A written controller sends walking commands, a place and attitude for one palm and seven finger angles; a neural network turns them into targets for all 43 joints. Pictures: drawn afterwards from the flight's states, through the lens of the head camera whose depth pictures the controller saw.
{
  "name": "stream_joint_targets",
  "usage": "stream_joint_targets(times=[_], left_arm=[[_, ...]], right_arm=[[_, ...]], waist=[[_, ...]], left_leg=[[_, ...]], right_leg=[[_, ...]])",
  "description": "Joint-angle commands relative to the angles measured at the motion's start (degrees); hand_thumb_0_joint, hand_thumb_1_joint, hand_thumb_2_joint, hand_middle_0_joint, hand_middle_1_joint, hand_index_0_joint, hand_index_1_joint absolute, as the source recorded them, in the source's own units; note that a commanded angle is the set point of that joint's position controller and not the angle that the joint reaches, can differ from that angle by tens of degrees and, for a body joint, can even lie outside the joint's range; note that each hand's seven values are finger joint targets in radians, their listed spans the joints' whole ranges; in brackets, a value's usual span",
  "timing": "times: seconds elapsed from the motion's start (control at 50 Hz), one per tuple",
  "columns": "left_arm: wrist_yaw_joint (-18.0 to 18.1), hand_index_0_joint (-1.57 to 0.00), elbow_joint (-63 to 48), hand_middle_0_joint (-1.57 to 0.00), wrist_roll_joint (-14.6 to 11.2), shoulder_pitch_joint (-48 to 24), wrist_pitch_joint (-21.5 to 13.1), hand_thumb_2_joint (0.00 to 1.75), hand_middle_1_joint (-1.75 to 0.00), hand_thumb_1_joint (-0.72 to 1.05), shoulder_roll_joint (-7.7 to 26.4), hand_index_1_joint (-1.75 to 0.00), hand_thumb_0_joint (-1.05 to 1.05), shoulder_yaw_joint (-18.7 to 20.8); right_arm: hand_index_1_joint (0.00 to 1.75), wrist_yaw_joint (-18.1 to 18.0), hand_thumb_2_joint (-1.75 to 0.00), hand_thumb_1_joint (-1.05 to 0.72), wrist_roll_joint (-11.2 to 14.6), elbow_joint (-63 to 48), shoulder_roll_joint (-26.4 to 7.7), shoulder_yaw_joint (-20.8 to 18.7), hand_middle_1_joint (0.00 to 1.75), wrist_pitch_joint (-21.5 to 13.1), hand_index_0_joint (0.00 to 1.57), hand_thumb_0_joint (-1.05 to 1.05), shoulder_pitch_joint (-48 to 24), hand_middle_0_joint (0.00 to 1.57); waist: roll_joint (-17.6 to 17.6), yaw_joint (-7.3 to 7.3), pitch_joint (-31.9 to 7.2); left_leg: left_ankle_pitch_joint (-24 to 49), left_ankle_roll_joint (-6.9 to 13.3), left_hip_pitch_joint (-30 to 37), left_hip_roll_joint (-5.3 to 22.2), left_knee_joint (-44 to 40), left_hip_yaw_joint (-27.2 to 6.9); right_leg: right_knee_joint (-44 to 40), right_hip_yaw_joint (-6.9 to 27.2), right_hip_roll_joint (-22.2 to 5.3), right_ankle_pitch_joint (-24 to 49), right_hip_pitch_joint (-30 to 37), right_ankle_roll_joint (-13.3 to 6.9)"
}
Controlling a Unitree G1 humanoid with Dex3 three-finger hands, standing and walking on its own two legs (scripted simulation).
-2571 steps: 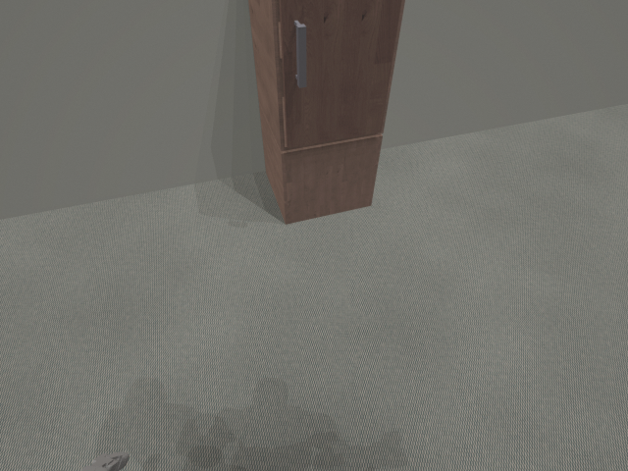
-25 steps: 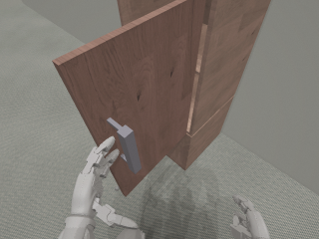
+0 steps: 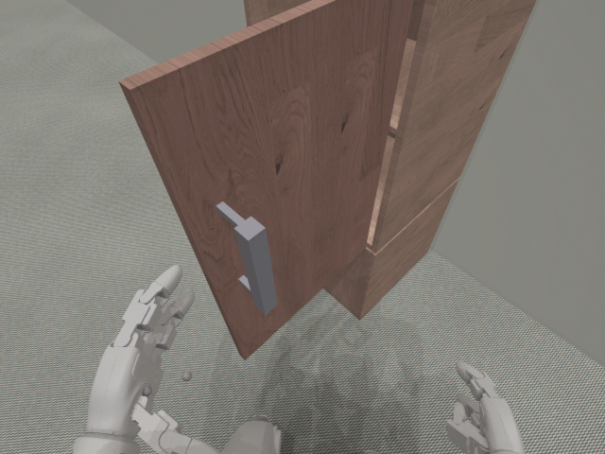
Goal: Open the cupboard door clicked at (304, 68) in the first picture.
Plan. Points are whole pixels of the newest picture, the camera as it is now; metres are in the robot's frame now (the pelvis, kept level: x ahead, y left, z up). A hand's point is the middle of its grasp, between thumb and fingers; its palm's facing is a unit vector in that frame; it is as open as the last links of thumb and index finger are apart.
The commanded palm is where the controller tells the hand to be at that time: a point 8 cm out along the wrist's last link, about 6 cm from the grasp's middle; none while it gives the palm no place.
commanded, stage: draw the hand back to the body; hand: left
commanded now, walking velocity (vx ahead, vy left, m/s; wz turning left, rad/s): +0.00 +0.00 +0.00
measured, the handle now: (247, 261) +0.34 +0.10 +0.08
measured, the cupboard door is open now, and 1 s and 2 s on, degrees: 91 91 91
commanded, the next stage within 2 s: step back with the hand held close in 1.50 s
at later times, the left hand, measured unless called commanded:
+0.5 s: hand (93, 345) +0.20 +0.21 +0.15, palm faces +0.10 -0.98 -0.19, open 15.9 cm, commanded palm +0.16 +0.26 +0.17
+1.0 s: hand out of the picture +0.23 +0.28 +0.21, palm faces +0.39 -0.83 -0.39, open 10.5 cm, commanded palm +0.18 +0.32 +0.24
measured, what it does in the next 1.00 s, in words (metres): rises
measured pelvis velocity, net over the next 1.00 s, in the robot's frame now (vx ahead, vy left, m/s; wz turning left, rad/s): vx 0.04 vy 0.03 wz -0.02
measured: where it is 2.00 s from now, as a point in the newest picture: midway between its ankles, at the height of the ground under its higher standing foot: outside the picture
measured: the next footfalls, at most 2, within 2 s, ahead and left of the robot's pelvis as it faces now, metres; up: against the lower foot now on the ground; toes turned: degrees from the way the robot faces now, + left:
none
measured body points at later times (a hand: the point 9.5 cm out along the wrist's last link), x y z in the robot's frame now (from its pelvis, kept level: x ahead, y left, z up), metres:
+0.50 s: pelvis +0.01 +0.02 +0.04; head +0.00 +0.01 +0.49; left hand +0.19 +0.26 +0.16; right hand +0.19 -0.20 -0.03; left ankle +0.06 +0.13 -0.66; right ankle -0.03 -0.09 -0.66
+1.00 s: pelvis +0.04 +0.03 +0.08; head +0.02 +0.01 +0.53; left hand +0.20 +0.32 +0.24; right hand +0.22 -0.18 +0.00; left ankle +0.06 +0.13 -0.66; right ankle -0.03 -0.09 -0.66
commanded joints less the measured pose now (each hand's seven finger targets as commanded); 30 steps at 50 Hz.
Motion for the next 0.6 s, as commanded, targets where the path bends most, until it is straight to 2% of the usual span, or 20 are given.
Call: stream_joint_targets(times=[0.0, 0.02, 0.06, 0.08, 0.16, 0.18, 0.22, 0.26, 0.28, 0.3, 0.34, 0.36, 0.4, 0.42, 0.44, 0.46, 0.48, 0.56, 0.58], left_arm=[[2.8, -0.15, -19.1, -0.15, -0.6, -0.5, -1.9, 0.30, -0.30, -0.50, 7.9, -0.30, 0.00, 6.0], [3.3, -0.15, -19.9, -0.15, -0.6, -0.5, -1.0, 0.30, -0.30, -0.50, 7.3, -0.30, 0.00, 5.6], [3.9, -0.15, -17.5, -0.15, -0.8, 0.7, 1.3, 0.30, -0.30, -0.50, 7.7, -0.30, 0.00, 7.1], [3.7, -0.15, -17.1, -0.15, -1.0, 0.0, 2.1, 0.30, -0.30, -0.50, 6.3, -0.30, 0.00, 5.5], [2.1, -0.15, -14.6, -0.15, -2.3, -0.2, 5.5, 0.30, -0.30, -0.50, 7.6, -0.30, 0.00, 7.5], [1.5, -0.15, -15.7, -0.15, -2.6, -1.3, 5.8, 0.30, -0.30, -0.50, 7.4, -0.30, 0.00, 6.9], [0.9, -0.15, -18.2, -0.15, -3.0, -2.4, 6.3, 0.30, -0.30, -0.50, 8.9, -0.30, 0.00, 8.1], [0.8, -0.15, -20.3, -0.15, -3.5, -2.8, 6.2, 0.30, -0.30, -0.50, 11.3, -0.30, 0.00, 10.5], [0.5, -0.15, -21.8, -0.15, -3.6, -3.0, 6.0, 0.30, -0.30, -0.50, 10.6, -0.30, 0.00, 9.9], [0.6, -0.15, -22.1, -0.15, -3.9, -2.7, 6.0, 0.30, -0.30, -0.50, 11.4, -0.30, 0.00, 11.0], [0.3, -0.15, -23.4, -0.15, -4.4, -2.5, 6.1, 0.33, -0.30, -0.43, 11.6, -0.30, 0.00, 11.7], [0.3, -0.15, -23.0, -0.15, -4.7, -2.2, 6.6, 0.34, -0.30, -0.40, 12.4, -0.30, 0.00, 13.0], [-0.4, -0.16, -22.5, -0.16, -5.2, -0.7, 7.8, 0.37, -0.30, -0.32, 11.7, -0.30, 0.00, 13.2], [6.4, -0.16, -25.6, -0.16, 3.7, -0.1, 10.3, 0.39, -0.30, -0.29, 19.7, -0.30, 0.00, 14.1], [9.4, -0.16, -24.8, -0.16, 4.4, 2.4, 12.2, 0.40, -0.30, -0.26, 14.9, -0.30, 0.00, 12.3], [10.8, -0.16, -24.7, -0.16, 4.9, 2.9, 13.5, 0.42, -0.30, -0.22, 13.9, -0.30, 0.00, 11.8], [11.9, -0.16, -22.7, -0.16, 6.0, 4.6, 14.7, 0.43, -0.30, -0.18, 12.6, -0.30, 0.00, 10.8], [15.2, -0.17, -24.8, -0.17, 7.9, 2.0, 16.1, 0.50, -0.30, -0.05, 16.1, -0.30, 0.00, 13.6], [15.7, -0.17, -26.1, -0.17, 8.2, 0.5, 15.9, 0.51, -0.30, -0.01, 16.6, -0.30, 0.00, 13.9]], right_arm=[[0.30, -0.5, -0.90, -0.90, 0.5, -11.3, -5.1, -2.0, 0.30, -3.4, 0.20, 0.00, -3.5, 0.20], [0.30, -0.5, -0.90, -0.90, 0.6, -11.3, -4.9, -1.7, 0.30, -3.4, 0.20, 0.00, -3.5, 0.20], [0.30, -0.7, -0.90, -0.90, 0.9, -10.8, -5.0, -1.6, 0.30, -3.2, 0.20, 0.00, -4.0, 0.20], [0.30, -0.7, -0.90, -0.90, 1.0, -11.1, -5.1, -1.2, 0.30, -3.3, 0.20, 0.00, -4.0, 0.20], [0.30, -1.2, -0.90, -0.90, 1.3, -10.4, -5.9, -0.9, 0.30, -3.9, 0.20, 0.00, -4.4, 0.20], [0.30, -1.2, -0.90, -0.90, 1.3, -10.6, -5.9, -0.6, 0.30, -4.3, 0.20, 0.00, -4.5, 0.20], [0.30, -1.5, -0.90, -0.90, 1.4, -10.5, -6.1, -0.3, 0.30, -5.0, 0.20, 0.00, -4.3, 0.20], [0.30, -1.7, -0.90, -0.90, 1.4, -10.3, -6.2, -0.3, 0.30, -5.7, 0.20, 0.00, -4.2, 0.20], [0.30, -1.6, -0.90, -0.90, 1.5, -10.4, -6.0, 0.0, 0.30, -6.2, 0.20, 0.00, -4.3, 0.20], [0.30, -1.6, -0.90, -0.90, 1.5, -10.0, -5.9, 0.0, 0.30, -6.5, 0.20, 0.00, -4.0, 0.20], [0.30, -1.6, -0.90, -0.90, 1.6, -9.7, -5.9, 0.0, 0.30, -7.2, 0.20, 0.00, -3.8, 0.20], [0.30, -1.5, -0.90, -0.90, 1.6, -9.3, -6.0, 0.0, 0.30, -7.4, 0.20, 0.00, -3.9, 0.20], [0.30, -1.4, -0.90, -0.90, 1.9, -9.0, -6.0, 0.0, 0.30, -7.7, 0.20, 0.00, -4.0, 0.20], [0.30, -2.9, -0.90, -0.90, 1.1, -9.6, -6.0, -0.1, 0.30, -6.4, 0.20, 0.00, -4.5, 0.20], [0.30, -3.3, -0.90, -0.90, 0.9, -9.4, -4.9, 0.5, 0.30, -5.7, 0.20, 0.00, -4.2, 0.20], [0.30, -3.4, -0.90, -0.90, 0.8, -9.3, -5.0, 0.5, 0.30, -5.4, 0.20, 0.00, -4.5, 0.20], [0.30, -3.3, -0.90, -0.90, 0.9, -8.7, -4.7, 0.5, 0.30, -4.8, 0.20, 0.00, -4.5, 0.20], [0.30, -3.7, -0.90, -0.90, 0.4, -7.9, -5.5, 0.8, 0.30, -3.8, 0.20, 0.00, -5.6, 0.20], [0.30, -3.8, -0.90, -0.90, 0.4, -7.9, -5.7, 0.9, 0.30, -4.0, 0.20, 0.00, -5.8, 0.20]], waist=[[-0.2, 0.30, -10.6], [0.5, 0.37, -10.4], [-1.8, 0.16, -7.8], [-3.1, -0.79, -5.7], [-4.8, -0.74, -2.9], [-3.8, -0.93, -2.4], [-1.6, -0.56, -2.8], [-1.6, 0.06, -3.8], [-0.2, 0.00, -4.3], [0.5, 0.22, -4.2], [1.3, 0.30, -4.9], [0.5, 0.58, -5.0], [1.3, 0.64, -4.5], [0.9, 2.85, -3.7], [1.0, 1.41, -1.7], [-0.9, 1.49, -1.1], [-0.3, 0.99, 1.1], [-1.9, 0.99, 0.8], [-1.4, 0.96, 0.5]], left_leg=[[8.3, 2.6, 16.3, -1.9, -10.2, 0.2], [8.3, 2.6, 17.0, -1.9, -11.0, 0.1], [6.4, 2.6, 16.5, -1.6, -12.2, -0.3], [5.5, 2.6, 16.2, -1.6, -12.6, -0.4], [3.5, 2.6, 16.3, -1.5, -14.1, -0.7], [3.4, 2.6, 16.8, -1.6, -14.6, -0.7], [3.3, 2.6, 18.6, -1.5, -15.9, -0.9], [4.6, 2.6, 19.9, -1.5, -16.5, -1.1], [5.6, 2.6, 21.1, -1.6, -16.9, -1.1], [5.7, 2.5, 21.7, -1.4, -17.5, -1.3], [6.7, 2.4, 23.2, -1.4, -18.2, -1.5], [7.4, 2.4, 23.2, -1.5, -18.4, -1.6], [8.4, 2.2, 24.0, -1.4, -19.0, -1.5], [8.5, 2.4, 25.3, -1.2, -21.1, -0.3], [9.0, 2.5, 26.6, -1.3, -21.9, 0.0], [8.9, 2.4, 26.5, -1.3, -22.2, -0.2], [8.9, 2.5, 27.4, -1.0, -22.6, 0.3], [9.8, 2.8, 30.8, -0.9, -25.6, 0.3], [10.4, 2.8, 32.0, -0.9, -26.4, 0.2]], right_leg=[[-15.0, 3.8, 0.0, 16.1, 2.3, 1.7], [-15.2, 3.1, 0.2, 16.0, 2.6, 1.7], [-16.8, 2.7, 0.6, 13.7, 2.7, 1.8], [-17.8, 2.8, 0.5, 13.0, 2.3, 2.1], [-20.8, 3.3, 0.3, 9.6, 3.3, 2.3], [-21.3, 3.5, 0.1, 9.4, 3.5, 2.3], [-21.4, 2.7, 0.4, 9.5, 3.9, 2.0], [-21.7, 2.5, 0.5, 10.8, 5.5, 1.9], [-21.4, 2.0, 0.6, 12.1, 5.7, 1.8], [-21.3, 1.4, 0.8, 12.4, 5.8, 1.7], [-21.2, 0.8, 1.0, 14.0, 6.2, 1.6], [-21.5, 0.9, 1.0, 14.9, 7.5, 1.5], [-21.7, 0.4, 1.0, 16.5, 8.0, 1.6], [-26.5, 4.6, -0.9, 17.4, 8.7, 0.9], [-27.7, 4.1, -1.3, 17.3, 9.3, 1.0], [-28.6, 3.8, -1.3, 16.7, 9.9, 1.1], [-29.0, 3.6, -1.4, 16.9, 9.8, 1.4], [-31.9, 3.1, -1.5, 17.5, 13.9, 1.4], [-32.4, 3.0, -1.6, 17.9, 14.7, 1.4]])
